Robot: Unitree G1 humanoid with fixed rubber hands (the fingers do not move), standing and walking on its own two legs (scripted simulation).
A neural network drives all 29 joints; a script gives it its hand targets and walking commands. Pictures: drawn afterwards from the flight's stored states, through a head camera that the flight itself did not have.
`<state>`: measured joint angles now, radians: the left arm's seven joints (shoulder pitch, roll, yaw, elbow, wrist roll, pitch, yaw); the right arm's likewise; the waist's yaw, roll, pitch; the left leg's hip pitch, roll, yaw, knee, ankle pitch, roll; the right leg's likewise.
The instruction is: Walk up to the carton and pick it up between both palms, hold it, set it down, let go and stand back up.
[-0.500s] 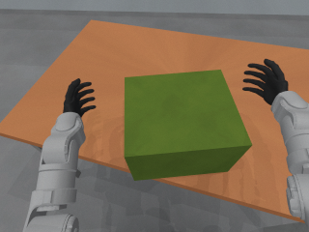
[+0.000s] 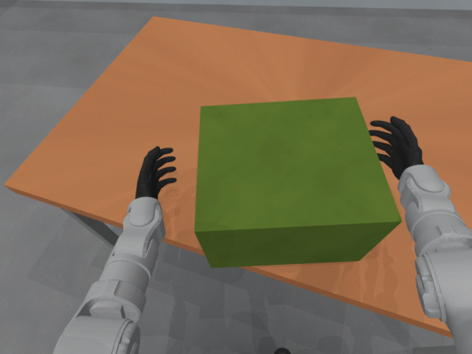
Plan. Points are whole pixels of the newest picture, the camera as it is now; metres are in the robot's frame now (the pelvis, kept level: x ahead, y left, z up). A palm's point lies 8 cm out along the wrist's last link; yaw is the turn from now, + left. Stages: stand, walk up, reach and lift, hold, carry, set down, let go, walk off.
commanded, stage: reach and lift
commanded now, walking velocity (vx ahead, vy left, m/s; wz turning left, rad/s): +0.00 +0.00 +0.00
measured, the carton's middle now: (281, 185) +0.42 +0.00 -0.02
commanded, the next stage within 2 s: none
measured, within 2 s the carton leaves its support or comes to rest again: neither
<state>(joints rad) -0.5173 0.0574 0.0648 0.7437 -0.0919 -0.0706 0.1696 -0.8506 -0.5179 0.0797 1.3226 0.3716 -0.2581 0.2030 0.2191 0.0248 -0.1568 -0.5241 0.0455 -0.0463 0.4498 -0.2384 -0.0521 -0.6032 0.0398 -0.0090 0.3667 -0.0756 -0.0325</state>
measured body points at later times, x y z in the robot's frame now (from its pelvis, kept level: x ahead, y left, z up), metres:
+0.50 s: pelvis +0.00 -0.02 -0.01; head +0.10 -0.05 +0.43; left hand +0.36 +0.21 +0.02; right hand +0.49 -0.18 +0.02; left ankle -0.03 +0.15 -0.74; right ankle +0.04 -0.10 -0.74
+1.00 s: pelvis +0.00 -0.02 -0.01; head +0.09 -0.04 +0.43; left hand +0.36 +0.22 +0.02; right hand +0.48 -0.16 +0.03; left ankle -0.03 +0.14 -0.74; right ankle +0.04 -0.10 -0.74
